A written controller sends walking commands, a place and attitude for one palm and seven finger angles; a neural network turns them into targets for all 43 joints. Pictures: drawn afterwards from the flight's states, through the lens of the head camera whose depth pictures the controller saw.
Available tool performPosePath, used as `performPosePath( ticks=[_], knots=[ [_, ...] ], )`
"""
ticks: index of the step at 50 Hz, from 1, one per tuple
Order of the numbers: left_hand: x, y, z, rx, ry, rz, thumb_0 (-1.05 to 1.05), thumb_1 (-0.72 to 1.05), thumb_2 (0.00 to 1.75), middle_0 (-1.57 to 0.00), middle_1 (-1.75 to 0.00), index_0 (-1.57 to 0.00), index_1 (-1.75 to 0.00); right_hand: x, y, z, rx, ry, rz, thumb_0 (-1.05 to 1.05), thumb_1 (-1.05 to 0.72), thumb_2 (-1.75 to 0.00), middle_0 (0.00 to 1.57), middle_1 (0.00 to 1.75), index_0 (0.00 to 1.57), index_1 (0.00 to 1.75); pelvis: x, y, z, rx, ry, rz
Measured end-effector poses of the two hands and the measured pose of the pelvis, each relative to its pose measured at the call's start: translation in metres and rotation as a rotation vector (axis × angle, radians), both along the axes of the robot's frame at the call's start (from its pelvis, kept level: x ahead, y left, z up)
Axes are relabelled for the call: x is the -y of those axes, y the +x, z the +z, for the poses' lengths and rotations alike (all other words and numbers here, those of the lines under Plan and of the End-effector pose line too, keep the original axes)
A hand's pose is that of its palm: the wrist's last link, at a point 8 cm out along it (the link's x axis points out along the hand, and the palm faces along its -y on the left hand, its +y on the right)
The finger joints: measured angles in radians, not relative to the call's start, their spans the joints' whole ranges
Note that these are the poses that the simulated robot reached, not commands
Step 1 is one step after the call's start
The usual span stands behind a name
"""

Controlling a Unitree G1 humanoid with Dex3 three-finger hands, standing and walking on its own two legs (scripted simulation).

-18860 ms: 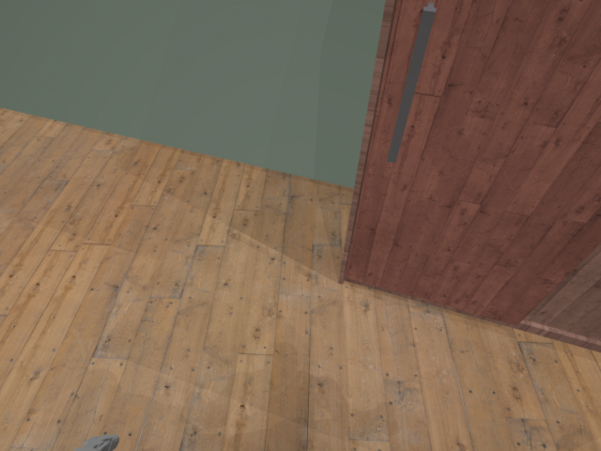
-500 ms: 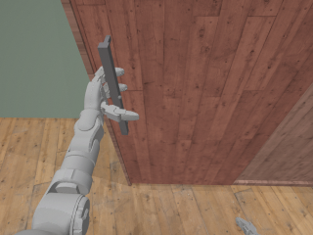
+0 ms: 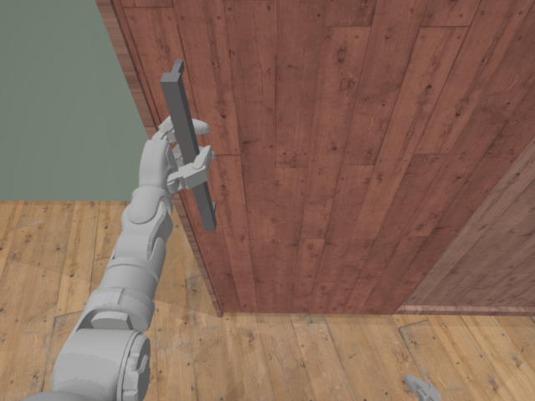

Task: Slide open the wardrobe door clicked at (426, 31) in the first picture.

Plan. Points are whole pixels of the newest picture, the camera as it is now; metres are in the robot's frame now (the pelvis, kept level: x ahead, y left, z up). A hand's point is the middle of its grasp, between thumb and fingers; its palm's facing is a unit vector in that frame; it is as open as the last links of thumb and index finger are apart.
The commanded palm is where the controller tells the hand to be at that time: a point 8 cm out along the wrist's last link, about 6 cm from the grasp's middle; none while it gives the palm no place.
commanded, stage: grip the handle and tug to test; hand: left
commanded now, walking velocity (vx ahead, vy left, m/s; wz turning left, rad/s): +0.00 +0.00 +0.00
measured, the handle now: (197, 161) +0.48 +0.14 +0.09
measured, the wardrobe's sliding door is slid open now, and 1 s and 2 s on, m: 0.00 0.00 0.04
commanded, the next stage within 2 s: tug the door sideways, standing still in 0.76 s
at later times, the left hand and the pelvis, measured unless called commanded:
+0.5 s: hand (201, 166) +0.42 +0.12 +0.13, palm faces +0.01 -1.00 -0.01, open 5.7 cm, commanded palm +0.38 +0.16 +0.13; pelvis +0.00 +0.00 +0.00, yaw +0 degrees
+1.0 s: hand (201, 167) +0.42 +0.12 +0.13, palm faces +0.00 -1.00 +0.01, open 5.8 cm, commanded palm +0.40 +0.15 +0.13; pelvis +0.03 +0.00 +0.00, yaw +0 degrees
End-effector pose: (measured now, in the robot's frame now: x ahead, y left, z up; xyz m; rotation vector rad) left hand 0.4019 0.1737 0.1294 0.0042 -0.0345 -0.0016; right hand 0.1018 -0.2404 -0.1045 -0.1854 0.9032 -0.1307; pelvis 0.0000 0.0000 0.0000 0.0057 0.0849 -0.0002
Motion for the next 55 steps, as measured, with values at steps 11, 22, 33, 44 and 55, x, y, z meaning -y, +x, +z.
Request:
performPosePath(
  ticks=[11, 22, 33, 44, 55],
  knots=[
    [0.001, 0.0, 0.0, 0.002, -0.002, 0.005, 0.01, 0.7, 0.81, -0.42, -1.39, -0.39, -1.38, 0.001, 0.004, 0.001, 0.001, -0.002, 0.003, 0.01, -0.9, -0.9, 0.2, 0.3, 0.2, 0.3, 0.001, 0.0, 0.0, 0.0, -0.001, 0.005],
    [0.002, -0.001, 0.0, -0.003, 0.002, 0.012, 0.01, 0.71, 0.82, -0.41, -1.4, -0.38, -1.39, -0.004, 0.005, -0.001, 0.006, 0.011, 0.013, 0.01, -0.9, -0.9, 0.2, 0.3, 0.2, 0.3, 0.001, 0.0, 0.0, -0.002, 0.0, 0.005],
    [0.002, -0.001, 0.0, 0.003, -0.006, 0.006, 0.01, 0.73, 0.79, -0.38, -1.4, -0.35, -1.4, -0.002, 0.009, 0.002, 0.022, 0.019, -0.005, 0.02, -0.9, -0.9, 0.2, 0.3, 0.2, 0.3, 0.0, 0.007, 0.001, -0.002, 0.0, -0.014],
    [0.003, -0.003, 0.0, 0.0, -0.011, 0.005, 0.02, 0.75, 0.77, -0.32, -1.4, -0.31, -1.4, -0.002, 0.036, 0.011, 0.06, 0.022, -0.018, 0.02, -0.9, -0.9, 0.2, 0.3, 0.2, 0.3, -0.003, 0.026, 0.003, -0.006, -0.006, -0.029],
    [0.003, -0.001, 0.001, -0.018, -0.004, 0.024, 0.02, 0.71, 0.82, -0.37, -1.4, -0.37, -1.4, -0.016, 0.066, 0.007, 0.035, 0.0, 0.066, 0.01, -0.9, -0.9, 0.2, 0.3, 0.2, 0.3, -0.007, 0.029, 0.002, -0.006, -0.016, 0.028]
  ],
)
